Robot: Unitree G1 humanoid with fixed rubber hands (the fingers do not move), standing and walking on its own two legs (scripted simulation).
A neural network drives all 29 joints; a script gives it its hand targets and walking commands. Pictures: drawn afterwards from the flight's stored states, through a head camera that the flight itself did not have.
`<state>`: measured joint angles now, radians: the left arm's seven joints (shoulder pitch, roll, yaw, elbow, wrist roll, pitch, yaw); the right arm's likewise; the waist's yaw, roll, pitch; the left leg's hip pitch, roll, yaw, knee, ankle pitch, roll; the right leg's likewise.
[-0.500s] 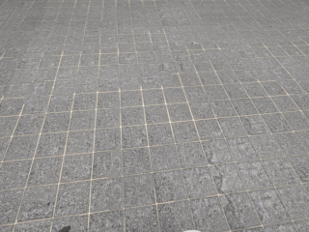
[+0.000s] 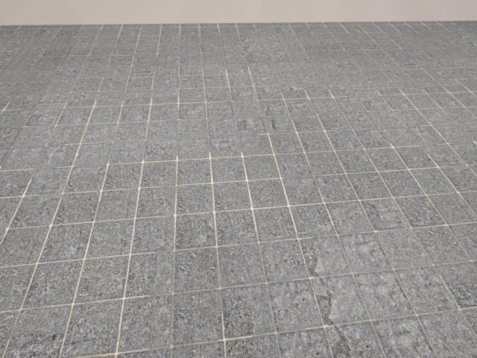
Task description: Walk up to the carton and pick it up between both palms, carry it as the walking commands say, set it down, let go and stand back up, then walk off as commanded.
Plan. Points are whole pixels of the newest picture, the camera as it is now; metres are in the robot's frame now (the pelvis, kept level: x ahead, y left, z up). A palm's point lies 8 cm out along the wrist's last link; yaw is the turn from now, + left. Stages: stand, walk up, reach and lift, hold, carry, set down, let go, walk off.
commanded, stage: stand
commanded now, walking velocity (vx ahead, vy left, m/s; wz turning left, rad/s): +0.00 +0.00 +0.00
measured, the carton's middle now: out of the picture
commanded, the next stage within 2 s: none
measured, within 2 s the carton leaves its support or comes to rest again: neither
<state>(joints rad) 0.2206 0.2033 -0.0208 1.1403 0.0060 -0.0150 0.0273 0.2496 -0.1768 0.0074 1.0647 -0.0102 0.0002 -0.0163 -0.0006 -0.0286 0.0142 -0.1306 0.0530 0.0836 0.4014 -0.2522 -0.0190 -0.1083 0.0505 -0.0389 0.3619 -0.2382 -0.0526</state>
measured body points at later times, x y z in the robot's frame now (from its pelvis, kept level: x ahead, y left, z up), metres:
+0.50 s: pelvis +0.01 -0.02 +0.00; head +0.02 -0.01 +0.45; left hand -0.01 +0.21 -0.16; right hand -0.02 -0.23 -0.16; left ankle -0.02 +0.12 -0.74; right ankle -0.03 -0.08 -0.74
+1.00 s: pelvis +0.02 -0.03 +0.00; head +0.03 -0.03 +0.45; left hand -0.02 +0.19 -0.17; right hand -0.03 -0.23 -0.16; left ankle -0.02 +0.12 -0.74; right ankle -0.03 -0.08 -0.74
